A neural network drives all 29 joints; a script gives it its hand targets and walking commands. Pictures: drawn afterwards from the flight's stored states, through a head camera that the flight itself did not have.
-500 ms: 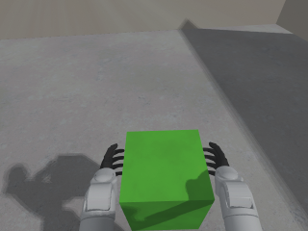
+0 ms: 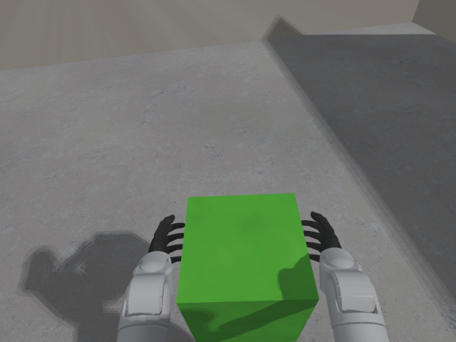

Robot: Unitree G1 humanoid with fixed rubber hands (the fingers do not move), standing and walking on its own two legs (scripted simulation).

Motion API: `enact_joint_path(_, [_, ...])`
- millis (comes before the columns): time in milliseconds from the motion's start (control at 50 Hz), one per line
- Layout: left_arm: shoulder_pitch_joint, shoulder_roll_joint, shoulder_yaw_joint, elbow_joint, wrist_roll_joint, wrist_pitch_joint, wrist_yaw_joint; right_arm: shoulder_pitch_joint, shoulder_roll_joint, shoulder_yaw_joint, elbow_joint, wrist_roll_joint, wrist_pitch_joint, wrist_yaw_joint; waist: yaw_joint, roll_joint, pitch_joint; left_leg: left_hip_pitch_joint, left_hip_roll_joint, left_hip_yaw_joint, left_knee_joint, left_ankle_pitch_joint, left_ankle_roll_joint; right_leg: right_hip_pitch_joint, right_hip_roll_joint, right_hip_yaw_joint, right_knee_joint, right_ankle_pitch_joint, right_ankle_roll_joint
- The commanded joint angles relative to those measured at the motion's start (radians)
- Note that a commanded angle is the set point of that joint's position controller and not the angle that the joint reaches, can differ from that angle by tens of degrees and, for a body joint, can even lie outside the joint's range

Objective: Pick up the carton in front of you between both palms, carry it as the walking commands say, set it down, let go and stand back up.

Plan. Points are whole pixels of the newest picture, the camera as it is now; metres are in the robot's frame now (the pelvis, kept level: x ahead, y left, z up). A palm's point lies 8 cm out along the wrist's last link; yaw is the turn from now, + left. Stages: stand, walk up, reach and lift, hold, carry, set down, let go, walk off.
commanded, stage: carry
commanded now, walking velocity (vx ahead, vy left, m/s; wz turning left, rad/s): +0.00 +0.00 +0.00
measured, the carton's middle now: (243, 271) +0.30 +0.00 -0.06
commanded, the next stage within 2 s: hold in 1.54 s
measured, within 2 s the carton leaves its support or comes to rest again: neither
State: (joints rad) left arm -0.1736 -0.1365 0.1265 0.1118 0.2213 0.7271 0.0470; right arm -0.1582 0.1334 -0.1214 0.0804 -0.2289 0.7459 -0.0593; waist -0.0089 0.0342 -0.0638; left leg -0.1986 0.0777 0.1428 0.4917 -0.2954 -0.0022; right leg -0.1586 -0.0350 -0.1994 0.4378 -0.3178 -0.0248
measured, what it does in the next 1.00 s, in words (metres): shifts its weight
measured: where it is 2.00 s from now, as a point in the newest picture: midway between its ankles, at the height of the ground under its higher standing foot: outside the picture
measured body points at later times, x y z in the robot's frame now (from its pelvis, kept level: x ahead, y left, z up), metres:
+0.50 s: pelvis -0.03 +0.00 +0.00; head -0.05 +0.00 +0.45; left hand +0.27 +0.16 +0.03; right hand +0.27 -0.15 +0.03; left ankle -0.05 +0.12 -0.74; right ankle -0.05 -0.09 -0.74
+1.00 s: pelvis -0.06 +0.00 +0.00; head -0.08 +0.00 +0.45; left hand +0.24 +0.16 +0.03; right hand +0.24 -0.14 +0.03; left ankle -0.05 +0.12 -0.74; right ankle -0.06 -0.09 -0.74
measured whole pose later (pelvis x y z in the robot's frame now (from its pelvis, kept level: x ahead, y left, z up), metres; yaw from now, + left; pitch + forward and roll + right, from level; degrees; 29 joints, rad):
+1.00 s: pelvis -0.06 +0.00 +0.00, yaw +0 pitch +1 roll +0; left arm -0.20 -0.14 0.16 0.16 0.24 0.74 0.04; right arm -0.20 0.14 -0.14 0.16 -0.24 0.74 -0.04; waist 0.00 0.00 -0.09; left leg -0.27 0.07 0.15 0.49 -0.24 -0.01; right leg -0.26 -0.06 -0.21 0.50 -0.26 -0.03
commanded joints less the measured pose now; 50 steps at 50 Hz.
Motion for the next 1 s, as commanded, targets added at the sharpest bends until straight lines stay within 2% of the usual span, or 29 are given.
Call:
enact_joint_path(0, [-0.383,-0.892,-0.526,-0.064,-0.246,-0.046,-0.242,-0.465,0.899,0.597,-0.076,0.273,-0.058,0.249,0.015,-0.093,-0.274,0.103,0.073,-0.034,0.023,0.47,-0.004,0.075,-0.158,0.083,0.047,0.662,0.003])
enact_joint_path(20, [-0.393,-0.897,-0.532,-0.062,-0.25,-0.044,-0.243,-0.465,0.901,0.592,-0.068,0.275,-0.059,0.25,0.015,-0.069,-0.289,0.106,0.083,-0.039,0.04,0.512,-0.006,0.072,-0.148,0.086,0.054,0.648,0.005])
enact_joint_path(60, [-0.416,-0.903,-0.547,-0.072,-0.259,-0.042,-0.244,-0.453,0.907,0.583,-0.056,0.277,-0.06,0.253,0.012,-0.04,-0.306,0.067,0.083,-0.037,0.041,0.488,-0.01,0.109,-0.151,0.089,0.07,0.678,0.003])
enact_joint_path(160, [-0.419,-0.904,-0.56,-0.07,-0.262,-0.036,-0.243,-0.425,0.905,0.558,-0.028,0.265,-0.056,0.257,0.01,-0.022,-0.3,0.062,0.084,-0.037,0.037,0.432,-0.005,0.079,-0.152,0.096,0.074,0.62,0.003])
enact_joint_path(260, [-0.428,-0.902,-0.551,-0.055,-0.255,-0.033,-0.247,-0.43,0.904,0.538,-0.01,0.253,-0.054,0.26,0.01,-0.033,-0.282,0.048,0.095,-0.053,0.024,0.438,0.001,0.06,-0.142,0.091,0.064,0.52,0.008])
enact_joint_path(540, [-0.454,-0.92,-0.522,-0.016,-0.243,-0.032,-0.257,-0.478,0.92,0.52,0.013,0.25,-0.052,0.269,0.008,-0.026,-0.237,0.016,0.094,-0.075,-0.043,0.291,0.01,0.01,-0.141,0.102,-0.001,0.277,0.003])
enact_joint_path(980, [-0.45,-0.918,-0.515,-0.017,-0.241,-0.03,-0.258,-0.479,0.919,0.522,0.006,0.25,-0.051,0.268,0.006,-0.032,-0.249,-0.008,0.089,-0.085,-0.062,0.222,0.011,-0.022,-0.145,0.111,-0.027,0.211,-0.002])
